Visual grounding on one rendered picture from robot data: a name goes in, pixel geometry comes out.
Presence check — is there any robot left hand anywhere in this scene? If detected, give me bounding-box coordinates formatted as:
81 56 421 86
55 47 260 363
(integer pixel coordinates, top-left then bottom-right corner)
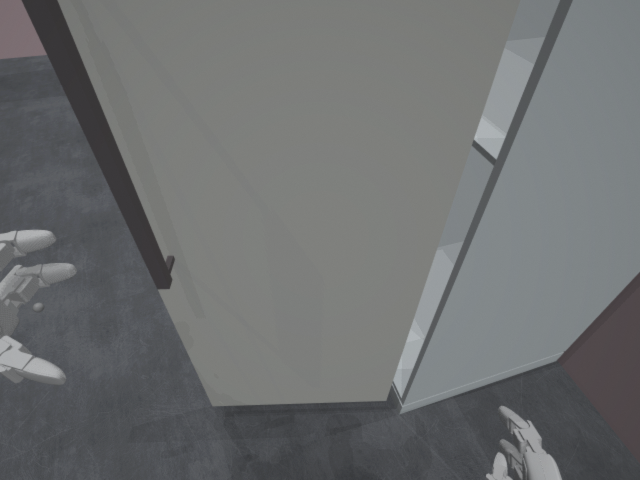
0 230 77 385

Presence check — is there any handle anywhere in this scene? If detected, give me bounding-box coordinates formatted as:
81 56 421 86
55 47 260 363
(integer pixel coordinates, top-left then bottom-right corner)
22 0 175 289

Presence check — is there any fridge door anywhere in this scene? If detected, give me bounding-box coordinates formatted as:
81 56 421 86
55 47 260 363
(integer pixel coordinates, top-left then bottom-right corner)
57 0 520 406

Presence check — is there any robot right hand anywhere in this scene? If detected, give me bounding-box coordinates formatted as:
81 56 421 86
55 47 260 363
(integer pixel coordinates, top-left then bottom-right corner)
486 406 562 480

